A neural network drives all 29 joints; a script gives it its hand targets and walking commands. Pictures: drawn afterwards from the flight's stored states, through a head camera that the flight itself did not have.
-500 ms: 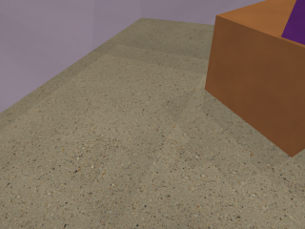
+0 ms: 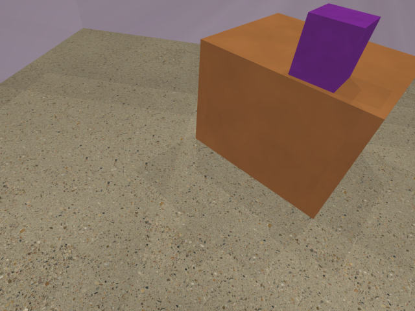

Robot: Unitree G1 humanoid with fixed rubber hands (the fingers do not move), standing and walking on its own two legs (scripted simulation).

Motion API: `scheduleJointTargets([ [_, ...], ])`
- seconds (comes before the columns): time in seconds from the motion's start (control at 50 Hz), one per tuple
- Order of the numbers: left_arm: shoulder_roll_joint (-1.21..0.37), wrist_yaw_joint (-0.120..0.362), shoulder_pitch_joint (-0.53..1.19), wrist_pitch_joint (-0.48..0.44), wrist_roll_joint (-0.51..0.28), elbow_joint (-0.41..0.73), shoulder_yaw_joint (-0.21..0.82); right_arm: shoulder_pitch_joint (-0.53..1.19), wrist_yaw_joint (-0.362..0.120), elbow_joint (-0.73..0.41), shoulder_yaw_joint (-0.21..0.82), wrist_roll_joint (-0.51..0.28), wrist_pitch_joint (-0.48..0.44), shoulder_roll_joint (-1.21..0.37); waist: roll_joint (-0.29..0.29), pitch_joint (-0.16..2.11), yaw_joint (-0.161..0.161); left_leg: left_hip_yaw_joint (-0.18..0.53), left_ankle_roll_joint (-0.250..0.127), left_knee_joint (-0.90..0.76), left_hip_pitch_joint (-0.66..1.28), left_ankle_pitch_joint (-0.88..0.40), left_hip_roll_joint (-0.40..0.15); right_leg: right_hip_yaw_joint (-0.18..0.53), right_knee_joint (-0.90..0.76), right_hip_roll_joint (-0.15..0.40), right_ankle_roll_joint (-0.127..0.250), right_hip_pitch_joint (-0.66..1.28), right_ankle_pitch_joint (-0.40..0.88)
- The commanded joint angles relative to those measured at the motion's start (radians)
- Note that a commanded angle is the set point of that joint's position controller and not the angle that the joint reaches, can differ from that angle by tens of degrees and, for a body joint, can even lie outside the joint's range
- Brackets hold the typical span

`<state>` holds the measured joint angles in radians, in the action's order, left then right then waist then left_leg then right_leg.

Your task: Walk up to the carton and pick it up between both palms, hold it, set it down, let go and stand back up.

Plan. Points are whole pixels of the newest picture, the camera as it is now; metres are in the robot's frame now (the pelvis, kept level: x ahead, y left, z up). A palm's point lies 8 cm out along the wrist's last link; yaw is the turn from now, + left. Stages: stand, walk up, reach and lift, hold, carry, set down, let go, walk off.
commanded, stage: walk up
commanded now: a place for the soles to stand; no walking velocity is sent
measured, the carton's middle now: (331, 47) +1.10 -0.50 +0.08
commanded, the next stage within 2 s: none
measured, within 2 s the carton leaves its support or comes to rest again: neither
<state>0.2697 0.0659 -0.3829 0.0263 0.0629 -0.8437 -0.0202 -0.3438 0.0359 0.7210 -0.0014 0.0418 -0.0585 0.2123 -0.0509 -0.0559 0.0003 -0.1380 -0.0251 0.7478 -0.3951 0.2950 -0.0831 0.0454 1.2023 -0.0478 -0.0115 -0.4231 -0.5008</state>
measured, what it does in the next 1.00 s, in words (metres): walks ahead, turning right: right foot, then left foot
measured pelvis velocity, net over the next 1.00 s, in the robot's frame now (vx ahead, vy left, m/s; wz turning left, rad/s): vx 0.45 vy -0.13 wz -0.38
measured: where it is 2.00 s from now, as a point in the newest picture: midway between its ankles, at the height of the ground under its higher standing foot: (250, 232)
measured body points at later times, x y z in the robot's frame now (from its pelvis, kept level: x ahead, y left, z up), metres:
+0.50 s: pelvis +0.23 -0.10 +0.00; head +0.26 -0.13 +0.45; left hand +0.40 +0.10 -0.12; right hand +0.17 -0.34 -0.15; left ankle +0.19 +0.07 -0.62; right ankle +0.28 -0.21 -0.71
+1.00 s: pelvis +0.45 -0.13 +0.02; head +0.47 -0.11 +0.47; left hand +0.57 +0.10 -0.13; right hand +0.38 -0.35 -0.10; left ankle +0.49 -0.03 -0.71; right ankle +0.44 -0.27 -0.64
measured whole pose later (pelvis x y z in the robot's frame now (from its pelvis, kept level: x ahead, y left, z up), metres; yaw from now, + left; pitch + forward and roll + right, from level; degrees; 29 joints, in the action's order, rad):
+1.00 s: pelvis +0.45 -0.13 +0.02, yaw -22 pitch -3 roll +0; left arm 0.27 0.04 -0.38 0.00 0.06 -0.86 -0.03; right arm -0.43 0.01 0.81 0.00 0.02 -0.08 0.16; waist -0.05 -0.07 -0.01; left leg -0.14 -0.03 0.57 -0.20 0.31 -0.04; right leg 0.00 1.12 0.04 -0.03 -0.55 -0.31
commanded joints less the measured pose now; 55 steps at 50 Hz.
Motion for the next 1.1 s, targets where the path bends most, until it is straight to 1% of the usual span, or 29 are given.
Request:
scheduleJointTargets([
  [0.0, 0.077, 0.007, 0.01, -0.026, 0.006, 0.104, -0.034, -0.056, 0.016, -0.045, -0.056, -0.002, -0.052, 0.184, 0.205, -0.06, -0.023, 0.386, -0.126, -0.583, 0.171, 0.461, -0.338, 0.047, 0.06, 0.127, -0.052, -0.341, 0.143],
  [0.02, 0.068, 0.014, 0.027, -0.026, 0.006, 0.112, -0.03, -0.061, 0.014, -0.027, -0.051, -0.001, -0.062, 0.179, 0.217, -0.046, -0.027, 0.333, -0.136, -0.593, 0.168, 0.411, -0.325, 0.03, 0.05, 0.133, -0.052, -0.332, 0.182],
  [0.04, 0.053, 0.021, 0.026, -0.023, 0.004, 0.093, -0.033, -0.095, 0.013, 0.002, -0.05, 0.006, -0.068, 0.168, 0.152, -0.042, -0.028, 0.312, -0.142, -0.591, 0.179, 0.346, -0.332, 0.028, 0.027, 0.128, -0.055, -0.328, 0.208],
  [0.16, -0.002, 0.033, 0.159, -0.039, -0.021, 0.117, 0.005, -0.113, -0.005, 0.071, -0.035, 0.024, -0.076, 0.174, 0.171, -0.095, -0.03, -0.039, -0.13, -0.561, 0.227, 0.078, -0.274, -0.025, -0.298, 0.171, -0.023, -0.273, 0.403],
  [0.24, -0.002, 0.023, 0.211, -0.063, -0.008, 0.104, 0.004, -0.149, -0.011, 0.078, -0.033, 0.026, -0.047, 0.192, 0.175, -0.1, -0.034, -0.123, -0.134, -0.499, 0.246, -0.133, -0.295, -0.151, -0.468, 0.116, 0.022, -0.084, 0.408],
  [0.28, 0.024, 0.012, 0.169, -0.068, -0.007, 0.096, -0.01, -0.154, -0.011, 0.086, -0.036, 0.031, -0.027, 0.221, 0.161, -0.073, -0.02, -0.158, -0.129, -0.427, 0.263, -0.129, -0.292, -0.182, -0.5, 0.092, 0.037, 0.001, 0.396],
  [0.3, 0.036, 0.003, 0.078, -0.076, 0.0, 0.07, -0.02, -0.131, -0.012, 0.086, -0.035, 0.035, -0.006, 0.237, 0.15, -0.064, 0.038, -0.183, -0.11, -0.279, 0.257, -0.216, -0.272, -0.166, -0.575, 0.064, 0.065, 0.091, 0.34],
  [0.32, 0.077, -0.013, -0.021, -0.079, -0.001, 0.043, -0.044, -0.158, -0.02, 0.085, -0.025, 0.033, 0.005, 0.204, 0.043, 0.027, 0.073, -0.214, -0.099, -0.062, 0.217, -0.281, -0.232, -0.17, -0.596, 0.021, 0.078, 0.245, 0.323],
  [0.34, 0.162, -0.032, -0.168, -0.081, -0.005, 0.044, -0.084, -0.205, -0.037, 0.062, -0.009, 0.028, 0.011, 0.165, -0.095, 0.197, 0.135, -0.202, -0.048, 0.257, 0.101, -0.124, -0.173, 0.063, -0.608, 0.122, 0.118, 0.481, 0.255],
  [0.36, 0.24, -0.057, -0.227, -0.073, -0.016, 0.057, -0.109, -0.204, -0.05, 0.018, 0.003, 0.006, 0.018, 0.12, -0.238, 0.239, 0.136, -0.114, -0.004, 0.53, -0.18, 0.314, -0.039, 0.494, -0.682, 0.302, 0.181, 0.657, 0.272],
  [0.38, 0.276, -0.079, -0.23, -0.064, -0.065, 0.096, -0.119, -0.173, -0.057, -0.027, -0.002, -0.021, 0.026, 0.157, -0.14, 0.3, 0.142, 0.064, 0.012, 0.647, -0.286, 0.298, 0.01, 0.774, -0.833, 0.411, 0.261, 0.669, 0.173],
  [0.42, 0.228, -0.102, -0.143, -0.051, -0.08, 0.106, -0.1, -0.035, -0.061, -0.062, -0.008, -0.025, 0.013, 0.157, -0.043, 0.114, 0.13, 0.136, -0.007, 0.675, -0.293, 0.19, -0.06, 0.594, -0.894, 0.392, 0.239, 0.423, 0.131],
  [0.44, 0.195, -0.098, -0.085, -0.057, -0.063, 0.116, -0.087, -0.055, -0.058, -0.046, -0.002, -0.021, 0.008, 0.127, -0.073, 0.062, 0.09, 0.144, -0.009, 0.602, -0.257, 0.18, -0.083, 0.444, -0.875, 0.349, 0.243, 0.321, 0.145],
  [0.48, 0.11, -0.083, -0.014, -0.081, -0.045, 0.123, -0.063, -0.122, -0.056, -0.018, -0.007, -0.002, 0.004, 0.123, -0.091, 0.04, 0.029, 0.153, 0.005, 0.473, -0.16, 0.18, -0.083, 0.357, -0.893, 0.33, 0.267, 0.16, 0.169],
  [0.52, 0.087, -0.075, -0.016, -0.105, -0.034, 0.121, -0.058, -0.114, -0.066, -0.012, -0.011, 0.006, 0.006, 0.107, -0.007, 0.018, 0.014, 0.151, 0.007, 0.427, -0.174, 0.15, -0.059, 0.328, -0.891, 0.306, 0.288, 0.147, 0.269],
  [0.6, 0.092, -0.062, 0.023, -0.12, -0.026, 0.118, -0.057, -0.072, -0.077, -0.036, -0.016, 0.002, 0.003, 0.081, -0.089, -0.01, 0.003, 0.116, 0.021, 0.127, -0.116, -0.019, -0.061, 0.199, -0.884, 0.259, 0.252, 0.087, 0.212],
  [0.62, 0.086, -0.057, -0.001, -0.119, -0.032, 0.106, -0.058, -0.028, -0.076, -0.039, -0.018, 0.0, 0.0, 0.079, -0.054, -0.035, 0.017, 0.079, 0.022, 0.071, -0.094, -0.064, -0.039, 0.173, -0.877, 0.225, 0.247, 0.054, 0.224],
  [0.66, 0.118, -0.05, -0.027, -0.115, -0.028, 0.09, -0.056, 0.014, -0.076, -0.06, -0.026, 0.001, -0.005, 0.071, -0.015, -0.018, 0.018, 0.041, 0.008, 0.017, -0.012, -0.077, 0.014, 0.19, -0.883, 0.242, 0.226, 0.03, 0.109],
  [0.68, 0.13, -0.046, -0.021, -0.111, -0.024, 0.094, -0.06, -0.003, -0.072, -0.059, -0.033, 0.003, -0.009, 0.076, -0.056, 0.001, 0.011, 0.054, 0.001, -0.037, 0.046, -0.074, 0.013, 0.179, -0.868, 0.254, 0.214, 0.032, 0.041],
  [0.72, 0.106, -0.04, -0.016, -0.09, -0.017, 0.088, -0.045, -0.066, -0.06, -0.045, -0.048, 0.0, -0.01, 0.082, -0.017, -0.044, -0.03, 0.027, -0.017, -0.093, 0.216, -0.081, 0.069, 0.152, -0.811, 0.204, 0.184, -0.118, -0.148],
  [0.74, 0.072, -0.04, -0.014, -0.082, -0.009, 0.084, -0.033, -0.15, -0.049, -0.033, -0.065, 0.01, -0.016, 0.107, 0.041, -0.024, -0.066, 0.068, -0.026, -0.126, 0.346, -0.033, 0.052, 0.14, -0.668, 0.18, 0.161, -0.156, -0.156],
  [0.76, 0.008, -0.035, -0.027, -0.082, -0.007, 0.085, -0.006, -0.25, -0.037, -0.021, -0.086, 0.011, -0.025, 0.152, 0.175, 0.052, -0.11, 0.275, -0.04, -0.242, 0.448, 0.139, -0.09, 0.041, -0.391, 0.093, 0.117, -0.199, -0.051],
  [0.78, 0.002, -0.032, -0.074, -0.076, -0.015, 0.116, -0.001, -0.309, -0.026, -0.033, -0.107, -0.003, -0.026, 0.254, 0.321, 0.064, -0.106, 0.803, -0.106, -0.522, 0.464, 0.447, -0.378, -0.036, -0.071, -0.003, 0.041, -0.331, -0.101],
  [0.8, 0.083, -0.039, -0.072, -0.058, -0.006, 0.117, -0.021, -0.26, -0.011, -0.025, -0.107, -0.025, -0.013, 0.245, 0.168, -0.04, -0.077, 0.91, -0.124, -0.602, 0.383, 0.602, -0.426, 0.034, 0.042, 0.037, 0.015, -0.384, -0.067],
  [0.82, 0.104, -0.039, -0.063, -0.053, -0.006, 0.105, -0.027, -0.192, -0.007, -0.026, -0.09, -0.039, -0.014, 0.216, 0.179, -0.093, -0.051, 0.825, -0.126, -0.59, 0.321, 0.588, -0.402, 0.048, 0.083, 0.075, 0.0, -0.405, 0.01],
  [0.86, 0.086, -0.035, -0.005, -0.058, 0.001, 0.101, -0.024, -0.156, -0.008, -0.019, -0.081, -0.034, -0.024, 0.184, 0.176, -0.125, -0.066, 0.555, -0.105, -0.577, 0.25, 0.426, -0.325, 0.013, 0.016, 0.113, -0.022, -0.374, 0.086],
  [0.9, 0.066, -0.028, -0.048, -0.06, -0.005, 0.064, -0.027, -0.128, -0.016, 0.006, -0.067, -0.021, -0.044, 0.127, 0.192, -0.046, -0.029, 0.404, -0.096, -0.557, 0.249, 0.214, -0.246, 0.006, -0.039, 0.117, -0.026, -0.272, 0.162],
  [0.98, 0.008, -0.018, 0.016, -0.052, -0.003, 0.053, -0.013, -0.164, -0.018, 0.053, -0.057, -0.016, -0.057, 0.114, 0.11, -0.078, -0.018, 0.243, -0.119, -0.509, 0.226, -0.147, -0.216, -0.028, -0.124, 0.13, -0.031, -0.268, 0.287],
  [1.08, -0.023, -0.013, 0.155, -0.06, 0.001, 0.084, 0.009, -0.186, -0.031, 0.085, -0.048, -0.004, -0.058, 0.138, 0.2, -0.037, -0.031, 0.118, -0.138, -0.454, 0.243, -0.26, -0.165, -0.101, -0.423, 0.132, -0.003, -0.154, 0.404],
])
